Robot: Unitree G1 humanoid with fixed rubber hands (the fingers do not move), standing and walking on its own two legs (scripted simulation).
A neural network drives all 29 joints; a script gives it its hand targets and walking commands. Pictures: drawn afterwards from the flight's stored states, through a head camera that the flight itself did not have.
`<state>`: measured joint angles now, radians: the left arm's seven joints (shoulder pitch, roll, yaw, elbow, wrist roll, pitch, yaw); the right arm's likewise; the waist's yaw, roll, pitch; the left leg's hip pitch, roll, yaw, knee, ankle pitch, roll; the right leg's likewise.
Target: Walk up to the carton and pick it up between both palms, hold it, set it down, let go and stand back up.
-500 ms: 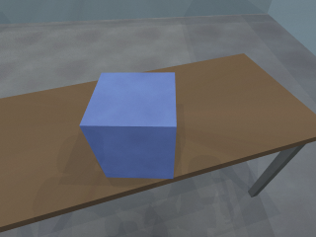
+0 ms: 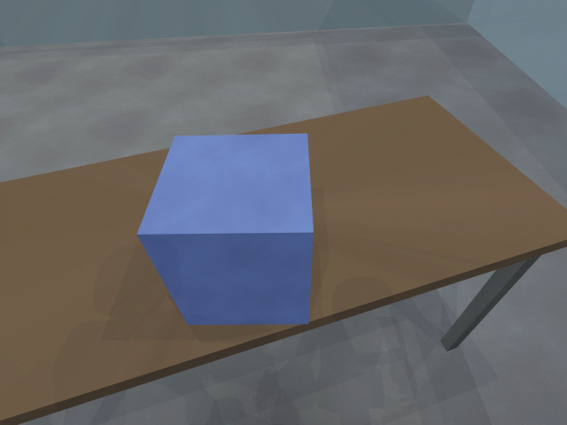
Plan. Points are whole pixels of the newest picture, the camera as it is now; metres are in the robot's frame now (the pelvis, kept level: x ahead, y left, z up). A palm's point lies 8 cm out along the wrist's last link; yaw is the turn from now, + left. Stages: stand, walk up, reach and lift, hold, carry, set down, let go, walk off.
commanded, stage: walk up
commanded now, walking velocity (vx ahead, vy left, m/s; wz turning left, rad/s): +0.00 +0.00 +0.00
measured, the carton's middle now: (244, 234) +0.41 +0.09 +0.04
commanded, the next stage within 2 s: none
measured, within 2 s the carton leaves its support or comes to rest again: neither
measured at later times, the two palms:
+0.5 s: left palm out of the picture +0.02 +0.36 -0.16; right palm out of the picture +0.03 -0.20 -0.14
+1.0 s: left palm out of the picture -0.13 +0.31 -0.14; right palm out of the picture -0.01 -0.16 -0.12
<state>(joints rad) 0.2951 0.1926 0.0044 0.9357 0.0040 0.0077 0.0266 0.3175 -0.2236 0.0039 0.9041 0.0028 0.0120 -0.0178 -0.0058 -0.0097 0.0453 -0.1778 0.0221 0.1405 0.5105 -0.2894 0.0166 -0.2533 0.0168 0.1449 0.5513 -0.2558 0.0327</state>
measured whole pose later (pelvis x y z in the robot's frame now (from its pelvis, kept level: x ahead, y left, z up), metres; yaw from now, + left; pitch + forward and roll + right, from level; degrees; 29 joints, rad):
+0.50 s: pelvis -0.10 +0.05 -0.04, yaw +8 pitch -4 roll +0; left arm 0.04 0.34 0.06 0.75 0.01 0.08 0.06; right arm 0.21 -0.27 -0.04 0.70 -0.04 0.07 0.00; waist -0.01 -0.07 0.26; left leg -0.41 -0.04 -0.09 0.86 -0.39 -0.02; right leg -0.54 0.01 0.09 1.24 -0.58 0.02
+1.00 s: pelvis -0.15 +0.06 -0.01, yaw +14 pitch -4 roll +0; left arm 0.24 0.23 0.02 0.81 0.01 0.04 -0.02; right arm 0.30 -0.22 -0.02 0.73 -0.01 0.01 0.00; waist 0.02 -0.02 0.10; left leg -0.31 -0.04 -0.06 0.68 -0.30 0.01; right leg -0.26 0.00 -0.05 0.68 -0.34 -0.02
